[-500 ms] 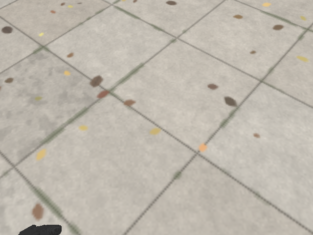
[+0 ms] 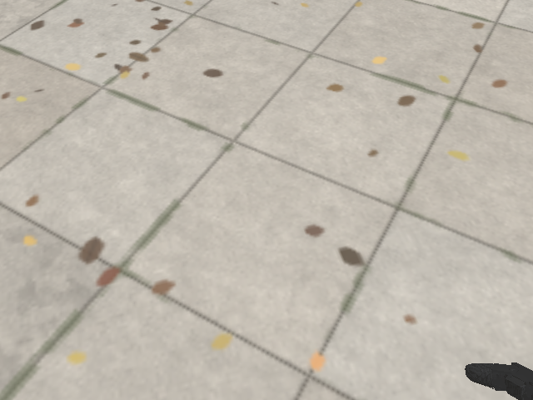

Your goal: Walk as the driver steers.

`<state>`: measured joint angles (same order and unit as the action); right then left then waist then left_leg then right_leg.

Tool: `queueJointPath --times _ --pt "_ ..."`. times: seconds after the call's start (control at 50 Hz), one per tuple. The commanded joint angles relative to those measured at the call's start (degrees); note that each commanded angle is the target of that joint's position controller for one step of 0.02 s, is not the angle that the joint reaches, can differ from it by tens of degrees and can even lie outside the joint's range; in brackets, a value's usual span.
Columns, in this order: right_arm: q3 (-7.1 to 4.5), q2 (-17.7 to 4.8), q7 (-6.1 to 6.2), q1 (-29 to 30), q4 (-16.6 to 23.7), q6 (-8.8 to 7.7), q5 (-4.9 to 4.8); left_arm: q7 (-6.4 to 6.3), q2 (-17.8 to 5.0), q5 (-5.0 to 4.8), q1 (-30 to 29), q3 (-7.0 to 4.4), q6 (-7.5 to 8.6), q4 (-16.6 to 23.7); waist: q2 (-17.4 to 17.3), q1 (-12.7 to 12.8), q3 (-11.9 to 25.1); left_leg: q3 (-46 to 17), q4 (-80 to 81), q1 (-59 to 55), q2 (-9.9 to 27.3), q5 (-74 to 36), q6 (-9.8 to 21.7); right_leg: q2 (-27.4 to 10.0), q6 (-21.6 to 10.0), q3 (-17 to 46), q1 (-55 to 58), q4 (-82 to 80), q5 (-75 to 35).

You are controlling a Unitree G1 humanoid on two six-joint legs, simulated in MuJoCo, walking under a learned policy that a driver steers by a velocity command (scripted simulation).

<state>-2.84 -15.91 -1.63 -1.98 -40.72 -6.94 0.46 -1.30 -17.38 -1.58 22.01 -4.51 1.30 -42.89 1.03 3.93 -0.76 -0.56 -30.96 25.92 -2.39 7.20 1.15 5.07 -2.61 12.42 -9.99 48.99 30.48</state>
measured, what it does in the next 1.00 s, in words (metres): walks ahead: right foot, then left foot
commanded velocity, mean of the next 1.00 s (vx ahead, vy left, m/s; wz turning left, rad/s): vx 0.36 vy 0.00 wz -0.27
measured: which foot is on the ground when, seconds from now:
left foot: down 0.00-0.46, up 0.48-0.94, down 0.96-1.00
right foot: up 0.00-0.44, down 0.46-0.98, up 1.00-1.00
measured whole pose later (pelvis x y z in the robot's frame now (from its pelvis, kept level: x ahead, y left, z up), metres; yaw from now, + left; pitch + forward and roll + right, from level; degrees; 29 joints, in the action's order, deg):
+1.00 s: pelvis +0.47 -0.12 +0.00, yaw -13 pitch +2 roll -2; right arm -3.1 -16.5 -2.3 -10.0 -41.2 -2.7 0.6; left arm -2.2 -16.3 0.9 8.5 -3.3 0.0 -44.1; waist -0.5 -0.4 -2.3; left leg 1.0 -33.6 27.3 -0.7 8.7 3.6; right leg 2.7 -1.0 -4.1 -13.4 45.9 26.9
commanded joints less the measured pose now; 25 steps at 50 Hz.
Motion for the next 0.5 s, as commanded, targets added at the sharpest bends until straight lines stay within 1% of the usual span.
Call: queueJointPath --times 0.02,0.04,0.06,0.08,0.1,0.12,0.14,0.18,0.2,0.24,0.28,0.32,0.36,0.38,0.4,0.42,0.44,0.46,0.48,0.5 --pt "-2.96 -7.7 0.57 -14.2 0.6 0.55 -0.8 -0.01 -8.9 -0.73 -0.3 -1.1 1.18 5.4 -9.2 -8.6 9.1 -35.7 14.4 -38.6 24.0 23.4 11.0 -5.2 1.7 -1.7 -35.7 26.5 -3.0" --pt "-2.48 -6.9 0.71 -11.4 0.8 0.97 -0.19 -0.11 -8.7 -0.09 -3.7 -1.22 0.92 6.0 -5.3 -7.7 5.0 -27.9 15.2 -31.3 21.6 16.1 9.4 -7.2 1.9 -3.6 -33.8 25.3 -7.1" --pt "-2.13 -5.8 0.83 -9.8 0.4 1.21 0.1 0.06 -8.0 0.55 -5.9 -1.36 0.93 6.7 -5.0 -6.9 1.7 -22.4 16.4 -25.9 19.4 9.7 8.9 -8.8 2.0 -3.8 -32.5 22.5 -9.7" --pt "-1.82 -5.1 1.03 -9.2 0.0 1.09 0.5 0.45 -6.7 0.28 -5.6 -1.35 0.75 6.9 -6.4 -5.6 0.8 -17.9 17.8 -22.4 17.8 5.6 8.2 -10.3 1.8 -4.0 -29.9 20.6 -11.4" --pt "-1.85 -4.9 1.09 -9.2 -0.4 0.87 0.36 0.68 -5.4 -0.1 -5.2 -1.16 0.46 6.9 -7.5 -5.1 0.6 -14.7 19.2 -20.7 16.8 3.4 8.2 -10.9 1.8 -4.9 -28.5 19.0 -12.2" --pt "-1.98 -5.1 1.1 -9.5 -0.9 0.61 0.01 0.82 -4.1 -0.22 -5.4 -0.88 0.16 7.1 -7.5 -5.0 0.3 -12.2 20.2 -20.0 16.8 1.1 8.7 -11.3 1.9 -5.6 -28.6 17.8 -12.5" --pt "-2.25 -5.8 1.11 -9.8 -1.4 0.38 -0.23 0.89 -3.3 -0.12 -6.3 -0.65 -0.09 7.8 -7.0 -4.9 -0.2 -10.2 21.2 -19.7 17.1 -1.2 9.3 -11.7 2.1 -6.0 -29.5 16.1 -13.4" --pt "-2.83 -7.6 1.2 -10.5 -2.2 0.25 -0.3 1.05 -2.6 0.25 -8.5 -0.31 -0.21 9.0 -5.7 -5.1 -0.6 -6.8 22.3 -20.5 17.9 -5.7 10.2 -12.2 2.7 -6.2 -31.6 11.8 -16.9" --pt "-3.0 -8.1 1.24 -10.6 -2.5 0.35 -0.25 1.27 -2.4 0.27 -9.3 -0.21 -0.13 9.2 -5.4 -5.3 -0.5 -4.8 22.6 -21.3 17.9 -7.8 10.2 -12.3 2.9 -6.5 -32.0 9.4 -19.6" --pt "-3.11 -8.8 1.36 -10.4 -2.8 0.69 -0.32 1.97 -2.2 0.18 -11.5 0.04 0.25 9.5 -4.9 -5.9 -0.9 0.1 22.7 -21.9 16.6 -10.8 9.2 -12.0 2.7 -7.9 -30.8 2.9 -26.0" --pt "-3.18 -9.5 1.59 -11.4 -3.4 1.14 -0.51 2.77 -1.5 0.23 -15.5 0.43 0.67 10.4 -4.5 -7.4 -1.9 4.1 22.7 -22.3 15.8 -11.9 8.1 -11.3 2.3 -10.1 -28.8 -3.6 -30.9" --pt "-3.37 -10.5 1.74 -13.3 -4.2 1.68 -0.89 3.5 -1.1 0.18 -19.1 0.68 0.77 11.6 -4.2 -8.6 -3.0 6.3 22.5 -24.2 16.4 -12.2 7.5 -10.6 1.7 -12.1 -27.8 -8.1 -32.0" --pt "-3.69 -11.5 1.74 -14.7 -4.9 2.36 -1.51 4.14 -1.5 0.03 -21.3 0.59 0.67 12.8 -4.4 -8.8 -3.9 7.7 21.3 -27.4 17.7 -14.9 6.8 -10.0 0.6 -13.3 -27.5 -11.1 -29.8" --pt "-3.88 -12.2 1.79 -14.8 -5.1 2.75 -1.84 4.39 -2.1 0.11 -21.5 0.33 0.61 13.3 -4.7 -8.2 -3.8 8.6 19.6 -29.0 18.2 -19.6 6.3 -9.2 -0.3 -14.2 -26.5 -12.3 -27.4" --pt "-4.14 -13.1 1.93 -14.6 -5.1 3.13 -2.12 4.52 -3.1 0.3 -20.8 -0.15 0.48 13.5 -5.4 -7.0 -2.8 9.7 16.5 -30.3 18.4 -28.6 5.7 -7.6 -1.5 -15.6 -24.0 -13.0 -24.4" --pt "-4.45 -14.0 2.16 -14.5 -5.0 3.53 -2.41 4.51 -4.4 0.54 -18.6 -0.85 0.24 13.3 -6.6 -5.3 -0.8 10.8 11.7 -31.3 18.4 -38.8 5.1 -5.5 -2.7 -17.3 -19.9 -13.1 -21.2" --pt "-4.6 -14.6 2.39 -14.0 -4.8 4.03 -2.62 4.38 -6.3 0.56 -12.9 -2.01 0.02 12.0 -6.7 -1.7 2.5 12.1 3.0 -30.5 17.7 -45.9 4.3 -3.1 -4.4 -18.6 -12.2 -14.4 -19.9" --pt "-4.1 -13.5 2.68 -13.6 -4.4 4.24 -2.58 3.72 -9.4 0.38 -2.8 -3.88 -0.29 9.2 -5.1 3.6 7.5 13.5 -9.6 -24.1 15.7 -43.8 2.5 -1.1 -6.7 -18.2 2.5 -17.8 -23.4" --pt "-2.38 -8.8 2.64 -15.7 -3.2 3.92 -0.12 2.42 -14.3 -0.07 4.7 -5.37 -0.95 7.4 5.0 4.8 12.7 13.4 -28.5 -7.7 12.4 -13.2 -0.1 -11.0 -10.5 -2.5 20.2 -17.9 -24.7" --pt "-0.28 -3.3 1.85 -19.1 0.4 2.16 0.77 2.65 -18.7 -0.21 1.3 -5.21 0.01 9.2 15.0 -1.8 19.8 3.8 -45.2 13.8 0.6 28.5 -2.5 -23.2 -21.6 31.5 33.4 -26.6 -9.6"
Keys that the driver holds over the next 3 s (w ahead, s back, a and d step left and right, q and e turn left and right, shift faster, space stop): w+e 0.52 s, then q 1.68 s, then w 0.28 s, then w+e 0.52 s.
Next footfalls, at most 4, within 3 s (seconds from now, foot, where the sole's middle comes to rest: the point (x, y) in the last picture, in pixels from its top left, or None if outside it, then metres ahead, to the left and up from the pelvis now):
0.46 right None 0.37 -0.19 -0.76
0.96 left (323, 345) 0.62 -0.06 -0.76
1.36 right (418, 367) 0.58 -0.30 -0.76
1.80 left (314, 383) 0.52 -0.04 -0.76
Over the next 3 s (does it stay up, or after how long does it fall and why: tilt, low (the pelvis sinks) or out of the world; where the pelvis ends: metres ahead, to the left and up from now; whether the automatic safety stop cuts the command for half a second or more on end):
stays up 0.69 0.00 0.01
